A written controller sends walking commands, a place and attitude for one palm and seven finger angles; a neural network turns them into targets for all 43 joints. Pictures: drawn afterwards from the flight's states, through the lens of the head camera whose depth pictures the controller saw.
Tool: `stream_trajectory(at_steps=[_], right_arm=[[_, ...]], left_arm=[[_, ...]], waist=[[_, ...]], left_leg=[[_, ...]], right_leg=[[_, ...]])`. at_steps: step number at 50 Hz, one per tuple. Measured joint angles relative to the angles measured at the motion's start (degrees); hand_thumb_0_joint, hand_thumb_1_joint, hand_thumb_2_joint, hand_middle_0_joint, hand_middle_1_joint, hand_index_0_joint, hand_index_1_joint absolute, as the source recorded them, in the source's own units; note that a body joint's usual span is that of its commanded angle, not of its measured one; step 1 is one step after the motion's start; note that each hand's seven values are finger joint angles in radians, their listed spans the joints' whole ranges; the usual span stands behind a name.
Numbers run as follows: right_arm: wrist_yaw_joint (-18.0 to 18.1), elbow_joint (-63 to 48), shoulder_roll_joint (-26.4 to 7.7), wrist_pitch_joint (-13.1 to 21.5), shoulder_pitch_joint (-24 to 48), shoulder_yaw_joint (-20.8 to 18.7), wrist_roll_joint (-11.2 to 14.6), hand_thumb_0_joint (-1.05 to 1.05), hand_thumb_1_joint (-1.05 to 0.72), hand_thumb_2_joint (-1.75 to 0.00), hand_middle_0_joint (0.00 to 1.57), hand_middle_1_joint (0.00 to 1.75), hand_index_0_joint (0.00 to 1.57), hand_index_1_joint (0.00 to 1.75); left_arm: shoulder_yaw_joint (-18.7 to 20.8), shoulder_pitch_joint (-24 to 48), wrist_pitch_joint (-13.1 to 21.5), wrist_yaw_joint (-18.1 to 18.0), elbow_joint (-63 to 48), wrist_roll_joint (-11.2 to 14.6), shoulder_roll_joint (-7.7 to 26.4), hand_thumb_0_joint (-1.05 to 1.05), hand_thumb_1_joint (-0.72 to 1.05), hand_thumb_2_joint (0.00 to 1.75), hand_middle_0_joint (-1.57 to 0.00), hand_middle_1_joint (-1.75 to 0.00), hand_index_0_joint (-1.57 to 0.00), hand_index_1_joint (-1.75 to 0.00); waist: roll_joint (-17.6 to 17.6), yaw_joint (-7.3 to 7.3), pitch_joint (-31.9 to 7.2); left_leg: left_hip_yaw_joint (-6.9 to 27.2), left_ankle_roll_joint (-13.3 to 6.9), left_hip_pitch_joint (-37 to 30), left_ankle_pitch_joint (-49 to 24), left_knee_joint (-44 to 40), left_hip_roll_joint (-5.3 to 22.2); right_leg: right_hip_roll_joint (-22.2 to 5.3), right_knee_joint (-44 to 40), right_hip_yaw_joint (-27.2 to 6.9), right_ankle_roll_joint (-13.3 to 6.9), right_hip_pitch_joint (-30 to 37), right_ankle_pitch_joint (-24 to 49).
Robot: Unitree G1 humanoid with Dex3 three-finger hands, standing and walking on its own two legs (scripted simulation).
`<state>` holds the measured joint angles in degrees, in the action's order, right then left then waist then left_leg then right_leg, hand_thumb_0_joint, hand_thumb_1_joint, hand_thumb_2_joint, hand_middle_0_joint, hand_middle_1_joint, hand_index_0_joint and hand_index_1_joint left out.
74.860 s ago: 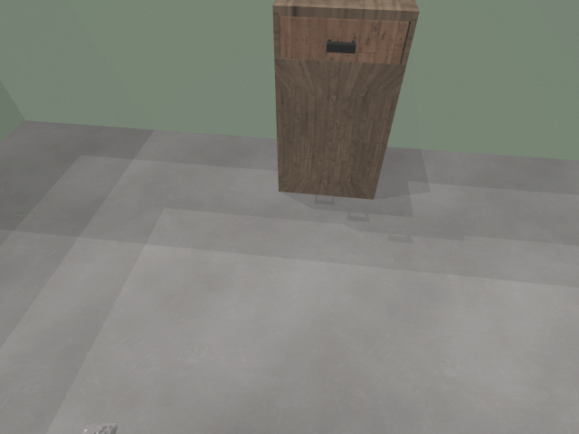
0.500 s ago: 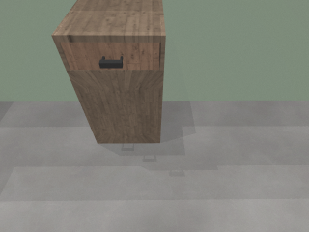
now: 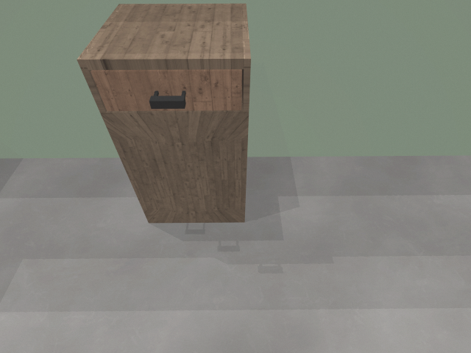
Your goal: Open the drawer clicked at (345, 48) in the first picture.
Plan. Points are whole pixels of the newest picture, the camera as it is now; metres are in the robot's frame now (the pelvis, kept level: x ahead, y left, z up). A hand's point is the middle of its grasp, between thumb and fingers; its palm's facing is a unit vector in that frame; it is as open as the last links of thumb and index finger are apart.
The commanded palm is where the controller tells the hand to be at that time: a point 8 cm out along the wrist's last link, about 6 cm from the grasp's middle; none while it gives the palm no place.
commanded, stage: take the last steps up to it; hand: left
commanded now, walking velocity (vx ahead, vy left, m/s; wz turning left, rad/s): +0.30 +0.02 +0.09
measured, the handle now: (169, 98) +0.80 +0.24 -0.02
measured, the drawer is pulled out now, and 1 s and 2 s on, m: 0.00 0.00 0.00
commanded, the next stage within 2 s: come to a stop and stand still in 0.76 s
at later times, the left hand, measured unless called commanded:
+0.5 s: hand out of the picture +0.14 +0.19 -0.18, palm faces +0.05 -0.98 -0.19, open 7.3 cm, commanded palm none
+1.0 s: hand (178, 292) +0.28 +0.15 -0.19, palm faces +0.14 -0.97 -0.18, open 7.3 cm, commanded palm none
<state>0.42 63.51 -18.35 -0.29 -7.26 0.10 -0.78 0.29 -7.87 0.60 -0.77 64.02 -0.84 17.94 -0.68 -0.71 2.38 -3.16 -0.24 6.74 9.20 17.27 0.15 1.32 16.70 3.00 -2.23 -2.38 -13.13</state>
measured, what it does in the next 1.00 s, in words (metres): walks ahead: right foot, then left foot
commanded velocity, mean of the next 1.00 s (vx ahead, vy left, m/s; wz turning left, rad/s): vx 0.15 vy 0.01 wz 0.01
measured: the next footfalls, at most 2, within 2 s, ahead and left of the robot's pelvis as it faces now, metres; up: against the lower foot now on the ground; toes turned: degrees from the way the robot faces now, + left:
right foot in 0.60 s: +0.32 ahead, -0.16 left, +0.00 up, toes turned +2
left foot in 0.88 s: +0.31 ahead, +0.10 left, +0.00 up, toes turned +11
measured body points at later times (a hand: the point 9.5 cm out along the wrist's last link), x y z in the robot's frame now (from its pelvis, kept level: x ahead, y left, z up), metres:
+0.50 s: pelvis +0.11 +0.00 -0.01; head +0.16 +0.00 +0.44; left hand +0.14 +0.24 -0.17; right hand -0.01 -0.19 -0.16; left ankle +0.01 +0.11 -0.75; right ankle +0.20 -0.13 -0.71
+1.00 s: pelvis +0.28 -0.03 -0.02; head +0.31 -0.02 +0.43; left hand +0.28 +0.20 -0.18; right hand +0.39 -0.25 -0.16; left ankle +0.27 +0.10 -0.75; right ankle +0.25 -0.14 -0.75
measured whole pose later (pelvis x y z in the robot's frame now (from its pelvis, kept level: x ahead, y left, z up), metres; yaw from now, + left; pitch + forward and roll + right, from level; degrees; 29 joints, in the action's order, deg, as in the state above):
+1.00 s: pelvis +0.28 -0.03 -0.02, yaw +4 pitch +0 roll +0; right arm 1.8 57.8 -8.6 2.0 -8.5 -0.8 -0.9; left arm 2.6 -13.8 0.1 -0.8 61.6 -1.1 9.9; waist 1.8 1.4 3.4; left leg -5.1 0.9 15.3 16.2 31.7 3.4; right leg -2.7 31.1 7.0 -0.2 -10.8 -20.3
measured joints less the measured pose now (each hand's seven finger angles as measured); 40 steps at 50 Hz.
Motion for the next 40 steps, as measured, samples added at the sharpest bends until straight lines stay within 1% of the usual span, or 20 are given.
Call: stream_trajectory(at_steps=[7, 9, 11, 12, 13, 16, 17, 19, 22, 24, 26, 28, 29, 30, 31, 33, 34, 35, 37, 40], right_arm=[[-0.5, 1.1, 4.0, -0.6, -5.2, 0.2, -0.6, 0.01, -0.91, -0.9, 0.2, 0.3, 0.19, 0.3], [-0.5, 1.3, 5.5, -0.7, -6.9, 0.1, -0.6, 0.01, -0.91, -0.9, 0.2, 0.3, 0.19, 0.3], [-0.5, 1.4, 7.1, -0.5, -8.4, 0.0, -0.5, 0.01, -0.91, -0.9, 0.2, 0.3, 0.19, 0.3], [-0.4, 1.4, 8.0, 0.0, -8.9, -0.1, -0.6, 0.01, -0.91, -0.9, 0.2, 0.3, 0.19, 0.3], [-0.2, 1.3, 8.6, 0.9, -9.4, -0.3, -0.8, 0.01, -0.91, -0.9, 0.2, 0.3, 0.2, 0.3], [1.0, 0.3, 10.2, 3.0, -12.3, -0.6, -1.0, 0.01, -0.91, -0.9, 0.2, 0.3, 0.2, 0.3], [1.2, 0.5, 10.8, 3.3, -13.5, -0.5, -1.0, 0.0, -0.91, -0.9, 0.2, 0.3, 0.2, 0.3], [1.5, 1.5, 12.0, 3.5, -15.8, -0.5, -0.9, 0.0, -0.91, -0.9, 0.2, 0.3, 0.2, 0.3], [1.6, 3.5, 13.2, 3.3, -18.6, -0.4, -0.8, 0.0, -0.91, -0.9, 0.2, 0.3, 0.2, 0.3], [1.5, 4.4, 13.6, 3.0, -19.8, -0.5, -0.8, 0.0, -0.91, -0.9, 0.2, 0.3, 0.2, 0.3], [1.4, 4.9, 13.8, 2.8, -20.7, -0.6, -0.9, 0.01, -0.91, -0.9, 0.2, 0.3, 0.2, 0.3], [1.3, 5.1, 13.5, 2.5, -21.6, -0.9, -1.0, 0.01, -0.91, -0.9, 0.2, 0.3, 0.2, 0.3], [1.3, 5.1, 13.4, 2.4, -22.1, -1.0, -0.9, 0.01, -0.91, -0.9, 0.2, 0.3, 0.2, 0.3], [1.1, 5.0, 13.7, 2.3, -23.0, -1.0, -0.5, 0.01, -0.91, -0.9, 0.2, 0.3, 0.2, 0.3], [0.9, 5.0, 13.5, 1.8, -22.5, -1.1, -0.1, 0.01, -0.91, -0.9, 0.2, 0.3, 0.2, 0.3], [0.6, 4.5, 12.2, 0.6, -19.8, -1.9, 0.1, 0.01, -0.91, -0.9, 0.2, 0.3, 0.2, 0.3], [0.6, 4.0, 11.5, 0.2, -18.1, -2.3, 0.0, 0.01, -0.91, -0.9, 0.2, 0.3, 0.2, 0.3], [0.6, 3.1, 10.9, 0.0, -16.3, -2.6, -0.2, 0.01, -0.91, -0.9, 0.2, 0.3, 0.2, 0.3], [0.5, 0.8, 9.9, 0.0, -12.6, -3.1, -0.3, 0.01, -0.91, -0.9, 0.2, 0.3, 0.19, 0.3], [0.2, -2.8, 9.3, 1.1, -8.3, -3.4, -0.4, 0.01, -0.92, -0.9, 0.2, 0.3, 0.19, 0.3]], left_arm=[[0.3, -4.8, -0.5, 0.7, 0.4, -0.2, -3.6, 0.0, 0.91, 0.9, -0.2, -0.3, -0.2, -0.3], [0.7, -6.5, -0.3, 0.8, 0.6, -0.3, -4.7, 0.0, 0.91, 0.9, -0.2, -0.3, -0.2, -0.3], [1.2, -8.5, 0.0, 0.8, 0.9, -0.3, -5.5, 0.0, 0.91, 0.9, -0.2, -0.3, -0.2, -0.3], [1.5, -9.5, -0.1, 0.8, 1.3, -0.2, -5.7, 0.0, 0.91, 0.9, -0.2, -0.3, -0.2, -0.3], [1.7, -10.2, -0.4, 0.8, 1.7, -0.1, -6.2, 0.0, 0.91, 0.9, -0.2, -0.3, -0.2, -0.3], [1.8, -10.1, -1.7, 0.7, 2.4, 0.0, -7.5, 0.01, 0.91, 0.9, -0.2, -0.3, -0.2, -0.3], [2.0, -9.5, -2.0, 0.8, 2.2, -0.1, -7.7, 0.01, 0.91, 0.9, -0.2, -0.3, -0.2, -0.3], [2.3, -8.0, -2.2, 1.2, 1.0, -0.3, -8.1, 0.01, 0.91, 0.9, -0.2, -0.3, -0.2, -0.3], [2.6, -5.4, -2.1, 1.8, -1.3, -0.7, -8.7, 0.01, 0.92, 0.9, -0.2, -0.3, -0.2, -0.3], [2.9, -3.9, -1.9, 1.9, -2.5, -0.7, -8.2, 0.01, 0.93, 0.9, -0.2, -0.3, -0.2, -0.3], [3.2, -2.4, -1.7, 2.2, -3.4, -0.7, -7.7, 0.02, 0.94, 0.9, -0.2, -0.3, -0.2, -0.3], [3.5, -1.2, -1.3, 2.4, -4.3, -0.7, -7.3, 0.01, 0.94, 0.9, -0.2, -0.3, -0.19, -0.3], [3.5, -0.8, -0.7, 2.5, -4.8, -0.7, -7.0, 0.01, 0.93, 0.9, -0.2, -0.3, -0.19, -0.3], [3.6, -0.6, 0.3, 2.6, -5.5, -0.8, -6.3, 0.01, 0.93, 0.9, -0.2, -0.3, -0.19, -0.3], [3.9, 0.1, 1.3, 2.2, -5.9, -0.7, -6.4, 0.01, 0.93, 0.9, -0.2, -0.3, -0.2, -0.3], [3.9, 0.8, 1.9, 1.4, -6.4, -0.3, -7.3, 0.01, 0.92, 0.9, -0.2, -0.3, -0.19, -0.3], [3.8, 0.6, 1.9, 0.9, -6.5, -0.3, -7.8, 0.01, 0.92, 0.9, -0.2, -0.3, -0.19, -0.3], [3.7, 0.2, 1.8, 0.5, -6.4, -0.5, -8.2, 0.0, 0.92, 0.9, -0.2, -0.3, -0.19, -0.3], [3.7, -1.0, 1.5, -0.2, -5.9, -0.8, -9.0, 0.0, 0.92, 0.9, -0.2, -0.3, -0.19, -0.3], [4.2, -2.6, 1.6, -0.3, -5.0, -1.0, -8.4, 0.0, 0.95, 0.9, -0.2, -0.3, -0.2, -0.3]], waist=[[-0.1, -0.07, -1.1], [-0.1, -0.08, -0.7], [0.7, 0.18, -0.1], [1.9, 0.4, 0.3], [2.5, 0.54, 0.6], [2.4, -0.58, 1.9], [2.3, -0.82, 2.2], [2.0, -0.73, 2.8], [1.1, -0.45, 3.2], [0.6, -0.77, 3.6], [0.2, -1.37, 4.0], [-0.4, -1.99, 4.1], [-0.7, -2.23, 4.1], [0.3, -2.55, 3.6], [0.2, -2.3, 4.1], [-1.2, -2.17, 5.2], [-1.4, -2.19, 5.1], [-1.3, -2.27, 4.8], [-0.6, -2.32, 3.9], [0.7, -1.41, 2.3]], left_leg=[[0.8, 0.2, 2.8, 7.0, 9.7, 1.0], [0.3, 0.4, 4.3, 10.9, 13.9, 1.8], [-1.0, 0.3, 4.1, 10.6, 15.1, 2.2], [-1.9, -0.1, 3.2, 10.5, 14.8, 1.5], [-2.7, -0.5, 2.6, 11.0, 14.7, 1.0], [-2.8, -1.4, 0.7, 11.9, 12.9, 0.4], [-2.5, -1.2, -0.1, 11.5, 11.6, 0.3], [-1.8, -1.1, -1.9, 10.5, 8.7, 0.1], [-1.0, -0.6, -4.1, 9.7, 5.1, 0.4], [-0.6, 0.1, -5.3, 10.1, 4.0, 0.9], [-0.5, 1.0, -6.4, 11.3, 3.9, 1.6], [-0.3, 2.1, -7.1, 13.5, 5.5, 2.7], [0.1, 2.5, -6.7, 15.4, 8.0, 3.4], [0.0, 2.2, -4.6, 17.6, 13.4, 3.2], [0.4, 1.5, -1.2, 20.1, 22.7, 3.5], [1.9, 0.4, 6.2, 21.7, 40.1, 4.1], [1.9, 0.1, 9.6, 20.6, 45.3, 4.4], [1.7, 0.0, 12.5, 19.4, 47.6, 4.8], [0.7, 0.1, 16.3, 17.6, 45.2, 5.5], [-0.5, 0.4, 17.3, 14.3, 33.0, 5.8]], right_leg=[[0.6, 4.8, 1.0, -0.4, -0.1, -4.9], [0.8, 6.0, 1.8, -0.4, 0.5, -6.4], [0.4, 8.0, 2.0, -0.1, 0.8, -8.5], [-0.6, 10.6, 1.5, 0.1, 0.2, -9.9], [-1.5, 16.1, 1.3, 0.2, -2.2, -10.3], [-2.2, 37.7, 0.3, 0.5, -12.6, -13.2], [-2.8, 41.8, 0.3, 0.8, -15.7, -12.5], [-4.3, 44.4, 0.4, 1.5, -20.7, -9.4], [-6.6, 38.5, 1.0, 2.3, -25.3, -4.6], [-7.3, 32.7, 1.6, 2.4, -26.5, -2.9], [-7.3, 28.0, 2.4, 2.3, -26.6, -1.7], [-6.4, 23.7, 3.5, 1.9, -24.9, -0.9], [-5.7, 20.9, 4.0, 1.5, -23.1, -0.4], [-6.1, 17.7, 3.4, 0.2, -21.0, 0.4], [-6.1, 19.3, 3.7, -0.2, -21.3, 1.3], [-5.2, 22.0, 5.2, -0.1, -20.4, -1.2], [-4.7, 21.5, 5.7, 0.0, -19.5, -2.0], [-4.3, 20.2, 5.9, 0.1, -18.6, -2.1], [-3.7, 16.9, 6.0, 0.3, -16.8, -1.3], [-3.0, 12.8, 5.5, 0.0, -14.3, -0.6]])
